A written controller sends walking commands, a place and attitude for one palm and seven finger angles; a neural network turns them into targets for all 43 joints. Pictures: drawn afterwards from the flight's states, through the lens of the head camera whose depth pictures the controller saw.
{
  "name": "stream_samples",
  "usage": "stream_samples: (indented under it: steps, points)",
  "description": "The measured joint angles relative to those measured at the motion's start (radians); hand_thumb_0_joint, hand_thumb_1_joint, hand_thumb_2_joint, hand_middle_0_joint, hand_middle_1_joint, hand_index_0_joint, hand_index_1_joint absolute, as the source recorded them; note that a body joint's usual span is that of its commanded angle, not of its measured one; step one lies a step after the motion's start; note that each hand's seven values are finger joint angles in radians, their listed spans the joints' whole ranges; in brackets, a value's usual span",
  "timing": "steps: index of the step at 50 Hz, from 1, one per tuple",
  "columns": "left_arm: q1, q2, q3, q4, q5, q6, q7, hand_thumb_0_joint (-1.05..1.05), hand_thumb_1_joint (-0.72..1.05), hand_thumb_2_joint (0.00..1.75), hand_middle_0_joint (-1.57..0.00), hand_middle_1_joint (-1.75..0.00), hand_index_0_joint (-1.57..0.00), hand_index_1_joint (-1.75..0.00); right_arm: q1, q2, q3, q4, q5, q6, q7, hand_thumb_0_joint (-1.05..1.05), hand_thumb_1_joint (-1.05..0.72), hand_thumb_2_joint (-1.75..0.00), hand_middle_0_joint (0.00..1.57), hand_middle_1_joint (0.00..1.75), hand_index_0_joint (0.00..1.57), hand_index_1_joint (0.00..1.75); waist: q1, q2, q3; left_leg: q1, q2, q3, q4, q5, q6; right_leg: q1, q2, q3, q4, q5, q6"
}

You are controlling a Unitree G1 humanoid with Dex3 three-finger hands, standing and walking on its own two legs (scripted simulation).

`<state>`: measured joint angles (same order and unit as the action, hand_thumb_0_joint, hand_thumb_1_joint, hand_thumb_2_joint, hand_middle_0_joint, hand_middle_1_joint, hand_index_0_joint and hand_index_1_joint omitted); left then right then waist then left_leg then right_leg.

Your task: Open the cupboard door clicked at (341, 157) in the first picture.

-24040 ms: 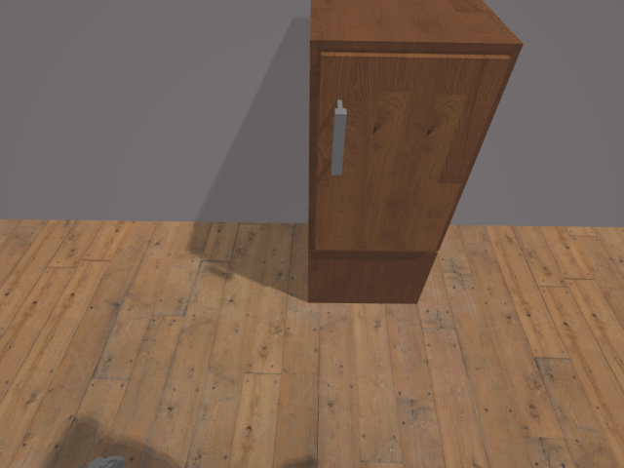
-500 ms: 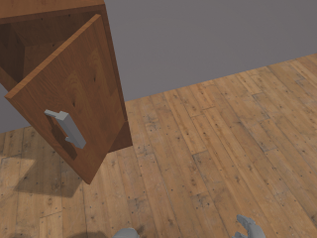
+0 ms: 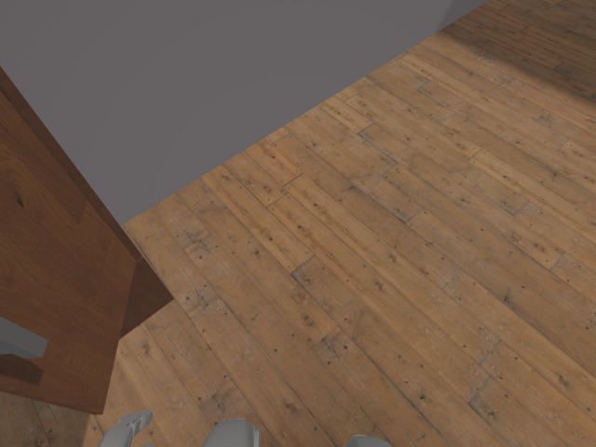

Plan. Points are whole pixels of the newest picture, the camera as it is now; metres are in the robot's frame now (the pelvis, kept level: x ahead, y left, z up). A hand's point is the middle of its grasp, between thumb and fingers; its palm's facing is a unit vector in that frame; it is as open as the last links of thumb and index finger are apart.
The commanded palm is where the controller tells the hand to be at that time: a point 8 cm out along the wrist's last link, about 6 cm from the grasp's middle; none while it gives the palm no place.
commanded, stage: walk to a spot facing it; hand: left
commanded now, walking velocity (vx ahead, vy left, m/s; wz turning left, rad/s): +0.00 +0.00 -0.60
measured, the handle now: out of the picture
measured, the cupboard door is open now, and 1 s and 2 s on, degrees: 51 51 51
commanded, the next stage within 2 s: turn to face it in 1.72 s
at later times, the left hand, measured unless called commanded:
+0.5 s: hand (222, 401) +0.19 +0.13 -0.15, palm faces -0.28 -0.93 -0.23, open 7.3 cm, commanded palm none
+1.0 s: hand (307, 271) +0.41 +0.00 -0.14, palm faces -0.58 -0.79 -0.19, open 7.4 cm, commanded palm none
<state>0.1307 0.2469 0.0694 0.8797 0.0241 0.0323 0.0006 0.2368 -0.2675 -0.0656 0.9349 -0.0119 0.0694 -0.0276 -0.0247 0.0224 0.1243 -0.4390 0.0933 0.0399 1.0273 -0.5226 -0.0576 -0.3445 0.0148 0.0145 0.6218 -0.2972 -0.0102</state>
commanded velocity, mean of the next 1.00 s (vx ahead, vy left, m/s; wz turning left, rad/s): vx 0.26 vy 0.00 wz -0.54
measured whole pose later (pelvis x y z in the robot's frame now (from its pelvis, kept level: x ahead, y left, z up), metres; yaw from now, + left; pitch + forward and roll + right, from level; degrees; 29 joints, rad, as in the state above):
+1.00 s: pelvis +0.21 -0.10 +0.02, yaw -37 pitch +2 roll +0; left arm 0.14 0.22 0.08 0.92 0.03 0.01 -0.06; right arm 0.35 -0.18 -0.03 0.98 -0.04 -0.05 0.00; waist -0.01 0.00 0.05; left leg -0.15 0.13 0.21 0.41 -0.28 -0.04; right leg -0.55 -0.08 -0.09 0.84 -0.26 -0.01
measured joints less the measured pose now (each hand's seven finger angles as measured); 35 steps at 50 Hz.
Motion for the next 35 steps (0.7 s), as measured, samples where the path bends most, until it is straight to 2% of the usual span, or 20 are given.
stream_samples:
  steps: [2, 5, 7, 8, 10, 12, 13, 15, 18, 20, 21, 23, 24, 26, 28, 31, 35]
  points:
    - [0.002, -0.005, -0.003, 0.004, 0.002, 0.007, 0.004, 0.00, 0.91, 0.90, -0.20, -0.30, -0.20, -0.30, -0.007, 0.007, 0.001, -0.007, 0.002, -0.008, 0.001, 0.01, -0.91, -0.90, 0.20, 0.30, 0.20, 0.30, -0.001, -0.022, -0.008, 0.001, -0.016, 0.007, -0.059, 0.023, -0.003, 0.008, 0.004, 0.028, -0.022, 0.016, 0.001]
    - [0.006, -0.013, -0.007, 0.011, 0.002, 0.016, 0.000, 0.00, 0.91, 0.89, -0.20, -0.30, -0.20, -0.30, -0.009, 0.021, 0.007, -0.028, 0.004, -0.027, 0.001, 0.01, -0.91, -0.90, 0.20, 0.30, 0.20, 0.30, -0.004, -0.046, -0.025, 0.051, -0.039, 0.014, -0.258, 0.108, -0.001, 0.006, 0.013, 0.067, -0.025, 0.021, 0.011]
    - [0.013, -0.021, -0.009, 0.008, -0.006, 0.027, -0.006, 0.00, 0.91, 0.89, -0.20, -0.30, -0.20, -0.30, 0.005, 0.023, 0.014, -0.045, -0.002, -0.048, 0.001, 0.01, -0.91, -0.90, 0.20, 0.30, 0.20, 0.30, -0.008, -0.034, -0.049, 0.092, -0.030, 0.005, -0.408, 0.200, 0.027, -0.022, 0.037, 0.075, 0.015, -0.013, 0.014]
    - [0.010, -0.019, -0.007, 0.010, -0.009, 0.033, -0.010, 0.00, 0.91, 0.89, -0.20, -0.30, -0.20, -0.30, 0.006, 0.032, 0.018, -0.046, -0.009, -0.055, -0.002, 0.01, -0.91, -0.90, 0.20, 0.30, 0.20, 0.30, -0.008, -0.041, -0.052, 0.085, -0.025, 0.015, -0.394, 0.218, 0.041, -0.049, 0.038, 0.071, 0.082, -0.088, 0.014]
    - [0.004, -0.012, -0.001, 0.015, -0.003, 0.039, -0.020, 0.00, 0.91, 0.89, -0.20, -0.30, -0.20, -0.30, 0.014, 0.053, 0.031, -0.046, -0.020, -0.064, -0.002, 0.01, -0.91, -0.90, 0.20, 0.30, 0.20, 0.30, -0.006, -0.053, -0.053, 0.096, -0.008, 0.040, -0.389, 0.209, 0.048, -0.107, 0.034, 0.040, 0.268, -0.183, 0.020]
    - [-0.004, -0.011, 0.006, 0.016, -0.001, 0.038, -0.031, 0.00, 0.91, 0.89, -0.20, -0.30, -0.20, -0.30, 0.029, 0.070, 0.041, -0.043, -0.025, -0.065, 0.000, 0.01, -0.91, -0.90, 0.20, 0.30, 0.20, 0.30, -0.002, -0.052, -0.054, 0.124, 0.010, 0.056, -0.428, 0.216, 0.040, -0.139, 0.015, -0.004, 0.386, -0.190, 0.030]
    - [-0.006, -0.013, 0.008, 0.013, -0.001, 0.037, -0.036, 0.00, 0.91, 0.89, -0.20, -0.30, -0.20, -0.30, 0.034, 0.075, 0.044, -0.040, -0.027, -0.063, 0.000, 0.01, -0.91, -0.90, 0.20, 0.30, 0.20, 0.30, 0.001, -0.048, -0.055, 0.140, 0.020, 0.065, -0.453, 0.224, 0.034, -0.141, 0.003, -0.026, 0.396, -0.182, 0.035]
    - [-0.005, -0.020, 0.008, 0.005, -0.003, 0.032, -0.043, 0.00, 0.91, 0.89, -0.20, -0.30, -0.20, -0.30, 0.042, 0.079, 0.047, -0.035, -0.031, -0.060, 0.003, 0.01, -0.91, -0.90, 0.21, 0.30, 0.20, 0.30, 0.007, -0.032, -0.056, 0.164, 0.041, 0.087, -0.489, 0.237, 0.024, -0.118, -0.017, -0.062, 0.335, -0.174, 0.038]
    - [0.007, -0.030, 0.004, 0.003, -0.002, 0.022, -0.050, 0.00, 0.91, 0.90, -0.20, -0.30, -0.20, -0.30, 0.054, 0.075, 0.042, -0.031, -0.030, -0.059, 0.010, 0.01, -0.90, -0.90, 0.21, 0.30, 0.21, 0.30, 0.003, -0.003, -0.064, 0.184, 0.077, 0.125, -0.489, 0.221, 0.005, -0.044, -0.028, -0.103, 0.148, -0.163, 0.029]
    - [0.023, -0.027, 0.000, 0.001, 0.000, 0.009, -0.054, 0.00, 0.91, 0.90, -0.20, -0.30, -0.20, -0.30, 0.072, 0.069, 0.036, -0.030, -0.025, -0.057, 0.017, 0.01, -0.90, -0.90, 0.21, 0.30, 0.21, 0.30, -0.001, 0.002, -0.078, 0.177, 0.095, 0.149, -0.433, 0.178, -0.008, 0.034, -0.030, -0.113, -0.017, -0.129, 0.008]
    - [0.028, -0.023, 0.000, 0.003, 0.002, -0.004, -0.050, 0.00, 0.91, 0.90, -0.20, -0.30, -0.20, -0.30, 0.076, 0.066, 0.031, -0.024, -0.019, -0.052, 0.020, 0.01, -0.90, -0.90, 0.21, 0.30, 0.21, 0.30, 0.003, -0.004, -0.083, 0.155, 0.093, 0.150, -0.360, 0.097, -0.010, 0.036, -0.032, -0.101, -0.045, -0.039, -0.006]
    - [0.034, -0.033, -0.002, 0.016, -0.003, -0.022, -0.037, 0.00, 0.91, 0.90, -0.20, -0.30, -0.20, -0.30, 0.060, 0.049, 0.022, -0.001, -0.013, -0.028, 0.024, 0.01, -0.90, -0.90, 0.21, 0.30, 0.21, 0.30, 0.006, 0.009, -0.069, 0.083, 0.065, 0.072, -0.160, -0.006, -0.004, 0.036, -0.021, -0.093, -0.007, -0.015, -0.022]
    - [0.044, -0.040, -0.004, 0.022, -0.004, -0.028, -0.030, 0.00, 0.91, 0.89, -0.20, -0.30, -0.20, -0.30, 0.051, 0.042, 0.016, 0.010, -0.012, -0.021, 0.027, 0.01, -0.91, -0.90, 0.21, 0.30, 0.21, 0.30, 0.009, 0.014, -0.065, 0.048, 0.049, 0.043, -0.079, -0.002, -0.001, 0.051, -0.015, -0.088, -0.014, -0.029, -0.026]
    - [0.076, -0.048, -0.004, 0.034, -0.003, -0.036, -0.019, 0.00, 0.91, 0.89, -0.20, -0.30, -0.20, -0.30, 0.030, 0.032, 0.007, 0.020, -0.013, -0.019, 0.032, 0.01, -0.91, -0.90, 0.21, 0.30, 0.20, 0.30, 0.016, 0.010, -0.065, -0.008, 0.026, 0.021, -0.008, 0.046, -0.003, 0.091, -0.007, -0.068, -0.060, -0.035, -0.027]
    - [0.111, -0.051, -0.004, 0.052, -0.002, -0.045, -0.016, 0.00, 0.91, 0.89, -0.20, -0.30, -0.20, -0.30, 0.005, 0.029, 0.000, 0.012, -0.013, -0.025, 0.036, 0.01, -0.91, -0.90, 0.20, 0.30, 0.20, 0.30, 0.022, -0.003, -0.064, -0.044, 0.012, 0.019, -0.029, 0.099, -0.008, 0.128, -0.003, -0.042, -0.114, -0.020, -0.024]
    - [0.157, -0.050, -0.004, 0.083, 0.000, -0.051, -0.020, 0.00, 0.91, 0.89, -0.20, -0.30, -0.20, -0.30, -0.035, 0.033, -0.005, -0.014, -0.010, -0.045, 0.041, 0.01, -0.91, -0.90, 0.20, 0.30, 0.20, 0.30, 0.033, -0.026, -0.059, -0.062, -0.006, 0.018, -0.143, 0.159, -0.009, 0.172, 0.001, -0.001, -0.166, -0.012, -0.021]
    - [0.205, -0.045, 0.002, 0.122, 0.000, -0.042, -0.026, 0.00, 0.91, 0.89, -0.20, -0.30, -0.20, -0.30, -0.074, 0.043, 0.002, -0.046, -0.007, -0.080, 0.040, 0.01, -0.91, -0.90, 0.20, 0.30, 0.20, 0.30, 0.052, -0.053, -0.057, -0.005, -0.033, 0.020, -0.363, 0.222, -0.001, 0.213, 0.004, 0.052, -0.151, -0.059, -0.005]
